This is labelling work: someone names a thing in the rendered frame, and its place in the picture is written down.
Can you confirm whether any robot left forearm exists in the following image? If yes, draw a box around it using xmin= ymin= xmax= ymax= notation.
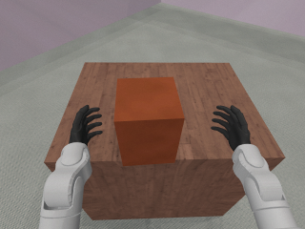
xmin=38 ymin=142 xmax=92 ymax=229

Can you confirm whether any robot left hand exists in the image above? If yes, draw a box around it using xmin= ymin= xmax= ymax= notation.
xmin=69 ymin=105 xmax=103 ymax=146

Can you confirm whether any carton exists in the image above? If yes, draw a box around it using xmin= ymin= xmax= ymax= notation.
xmin=113 ymin=76 xmax=185 ymax=166

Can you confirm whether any pedestal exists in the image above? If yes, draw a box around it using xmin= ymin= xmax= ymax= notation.
xmin=44 ymin=62 xmax=285 ymax=220

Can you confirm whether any robot right hand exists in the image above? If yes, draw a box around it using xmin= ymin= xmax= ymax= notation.
xmin=211 ymin=105 xmax=251 ymax=151

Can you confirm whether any robot right forearm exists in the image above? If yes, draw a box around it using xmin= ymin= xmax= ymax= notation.
xmin=232 ymin=144 xmax=302 ymax=229

